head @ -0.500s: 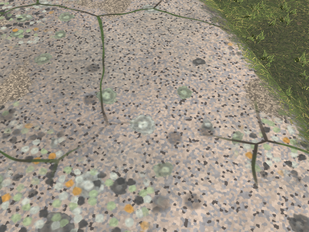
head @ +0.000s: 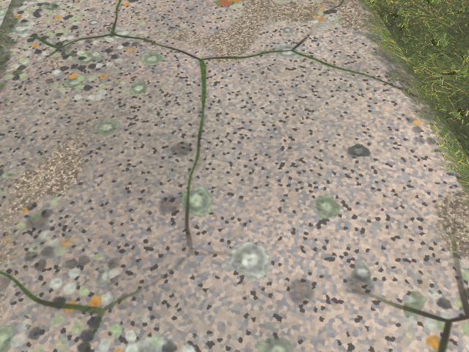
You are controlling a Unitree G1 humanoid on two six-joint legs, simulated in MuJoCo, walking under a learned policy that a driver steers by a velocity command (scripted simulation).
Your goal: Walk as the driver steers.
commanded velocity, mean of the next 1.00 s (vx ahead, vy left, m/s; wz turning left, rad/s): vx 0.50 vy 0.00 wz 0.35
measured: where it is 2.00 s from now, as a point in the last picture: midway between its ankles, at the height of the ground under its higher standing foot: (195, 268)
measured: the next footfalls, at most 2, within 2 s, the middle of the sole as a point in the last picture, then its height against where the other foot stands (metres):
left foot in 0.26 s outside the picture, level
right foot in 0.74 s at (249, 305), level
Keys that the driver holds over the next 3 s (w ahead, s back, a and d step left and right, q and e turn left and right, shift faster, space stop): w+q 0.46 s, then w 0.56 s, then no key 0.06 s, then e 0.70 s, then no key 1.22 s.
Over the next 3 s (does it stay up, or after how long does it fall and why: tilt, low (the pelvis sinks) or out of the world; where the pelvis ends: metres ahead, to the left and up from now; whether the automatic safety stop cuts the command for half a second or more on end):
stays up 0.75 0.22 -0.01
